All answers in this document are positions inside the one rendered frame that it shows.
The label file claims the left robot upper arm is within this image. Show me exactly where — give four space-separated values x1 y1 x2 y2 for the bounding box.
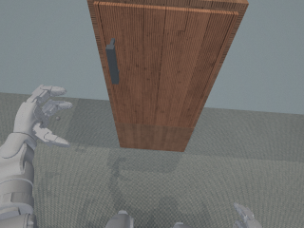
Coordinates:
0 213 39 228

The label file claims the handle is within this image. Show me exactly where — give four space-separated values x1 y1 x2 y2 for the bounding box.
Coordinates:
105 38 120 85

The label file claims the cupboard door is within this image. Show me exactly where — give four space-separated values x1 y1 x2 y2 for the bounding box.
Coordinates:
93 1 239 128

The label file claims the right robot hand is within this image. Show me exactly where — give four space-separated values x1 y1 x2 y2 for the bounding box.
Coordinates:
233 202 262 228

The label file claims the robot left forearm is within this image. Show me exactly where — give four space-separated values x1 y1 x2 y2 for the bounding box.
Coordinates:
0 132 37 220

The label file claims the robot left shin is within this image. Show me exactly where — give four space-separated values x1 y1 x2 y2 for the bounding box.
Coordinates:
118 210 128 215

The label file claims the robot left thigh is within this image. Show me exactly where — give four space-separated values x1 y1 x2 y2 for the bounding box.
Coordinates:
105 214 134 228

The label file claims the left robot hand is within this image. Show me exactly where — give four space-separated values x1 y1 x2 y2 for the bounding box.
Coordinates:
13 85 73 148

